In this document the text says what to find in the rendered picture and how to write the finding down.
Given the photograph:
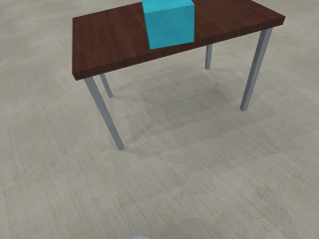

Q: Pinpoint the table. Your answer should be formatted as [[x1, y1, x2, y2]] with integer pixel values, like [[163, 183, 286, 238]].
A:
[[72, 0, 285, 150]]

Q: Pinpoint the carton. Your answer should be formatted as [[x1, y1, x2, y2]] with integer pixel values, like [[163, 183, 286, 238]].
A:
[[142, 0, 194, 50]]

